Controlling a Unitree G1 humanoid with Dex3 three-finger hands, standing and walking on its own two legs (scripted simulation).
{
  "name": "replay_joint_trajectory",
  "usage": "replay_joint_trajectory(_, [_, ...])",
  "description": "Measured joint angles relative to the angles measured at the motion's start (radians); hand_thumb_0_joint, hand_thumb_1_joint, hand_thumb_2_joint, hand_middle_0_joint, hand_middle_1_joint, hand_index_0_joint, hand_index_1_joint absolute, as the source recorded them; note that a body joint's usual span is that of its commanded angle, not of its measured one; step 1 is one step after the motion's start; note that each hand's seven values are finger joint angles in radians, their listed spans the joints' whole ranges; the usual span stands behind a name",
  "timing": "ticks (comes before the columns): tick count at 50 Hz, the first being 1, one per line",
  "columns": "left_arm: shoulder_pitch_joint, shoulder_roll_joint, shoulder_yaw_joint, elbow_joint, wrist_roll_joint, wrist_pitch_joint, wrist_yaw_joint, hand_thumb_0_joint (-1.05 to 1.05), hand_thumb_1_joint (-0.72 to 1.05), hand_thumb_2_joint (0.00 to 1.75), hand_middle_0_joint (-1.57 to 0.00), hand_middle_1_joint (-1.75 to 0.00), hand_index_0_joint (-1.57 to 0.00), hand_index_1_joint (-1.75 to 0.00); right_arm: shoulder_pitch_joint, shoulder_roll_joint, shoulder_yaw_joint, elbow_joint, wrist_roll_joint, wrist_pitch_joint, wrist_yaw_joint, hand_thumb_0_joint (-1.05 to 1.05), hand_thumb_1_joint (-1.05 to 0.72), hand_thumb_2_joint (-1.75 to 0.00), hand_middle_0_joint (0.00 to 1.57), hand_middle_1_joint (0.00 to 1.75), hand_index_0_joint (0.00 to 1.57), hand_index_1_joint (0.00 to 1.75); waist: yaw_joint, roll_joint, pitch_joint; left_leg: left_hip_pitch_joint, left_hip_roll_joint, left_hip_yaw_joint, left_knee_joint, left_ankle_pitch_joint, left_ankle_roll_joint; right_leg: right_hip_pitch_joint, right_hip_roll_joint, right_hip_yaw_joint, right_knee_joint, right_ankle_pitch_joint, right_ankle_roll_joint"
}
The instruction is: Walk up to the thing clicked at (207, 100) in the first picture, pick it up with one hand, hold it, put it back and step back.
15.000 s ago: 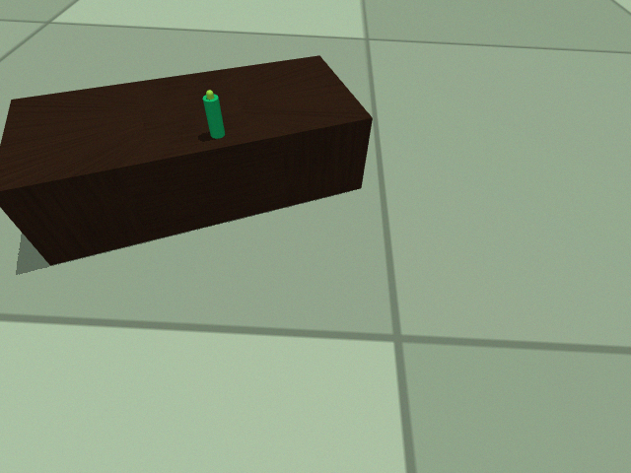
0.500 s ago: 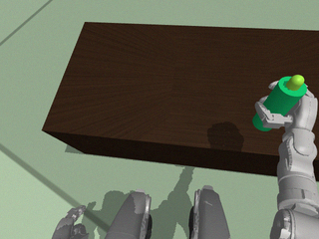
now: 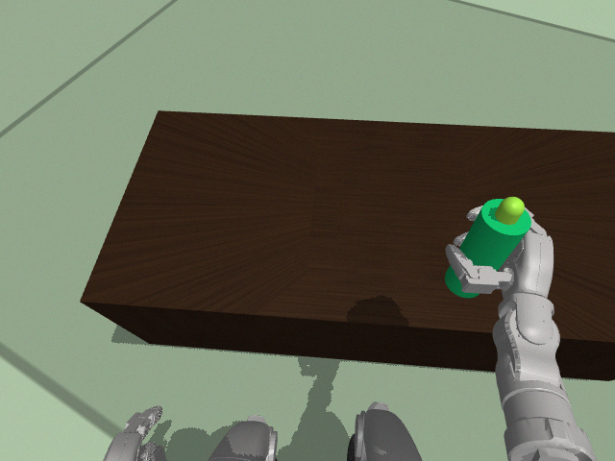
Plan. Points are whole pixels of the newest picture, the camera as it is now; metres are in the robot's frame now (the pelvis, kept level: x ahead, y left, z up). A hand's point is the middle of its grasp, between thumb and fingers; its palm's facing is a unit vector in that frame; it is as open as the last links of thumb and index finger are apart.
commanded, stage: lift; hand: right
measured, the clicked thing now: (486, 247) +0.38 -0.21 +0.03
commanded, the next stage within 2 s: hold in 0.56 s
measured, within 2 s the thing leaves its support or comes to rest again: neither
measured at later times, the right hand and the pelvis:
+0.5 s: hand (469, 244) +0.37 -0.18 +0.05, palm faces +0.21 +0.98 -0.02, open 8.1 cm; pelvis +0.01 +0.00 +0.02, yaw +0 degrees
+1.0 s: hand (467, 243) +0.36 -0.17 +0.07, palm faces +0.20 +0.98 -0.02, open 8.1 cm; pelvis +0.02 +0.01 +0.04, yaw +0 degrees
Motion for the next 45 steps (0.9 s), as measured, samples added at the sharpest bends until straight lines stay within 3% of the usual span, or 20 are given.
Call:
replay_joint_trajectory(15, [0.011,-0.008,0.005,0.005,-0.002,0.011,0.007,0.01,0.92,0.88,-0.19,-0.3,-0.2,-0.29,0.05,0.041,0.042,-0.028,-0.009,0.003,-0.031,0.0,0.2,-1.18,0.85,1.21,0.8,1.2,-0.003,0.003,0.018,0.136,0.004,-0.01,-0.1,0.027,0.001,0.143,0.005,-0.014,-0.103,0.024,0.003])
replay_joint_trajectory(45, [-0.006,-0.001,0.013,0.001,-0.012,0.023,0.006,0.01,0.92,0.89,-0.2,-0.3,-0.2,-0.3,0.116,0.066,0.106,-0.088,-0.007,0.024,-0.063,0.0,0.2,-1.19,0.85,1.21,0.81,1.19,-0.023,0.009,0.044,0.277,0.011,-0.017,-0.207,0.06,0.004,0.293,0.013,-0.024,-0.22,0.059,0.008])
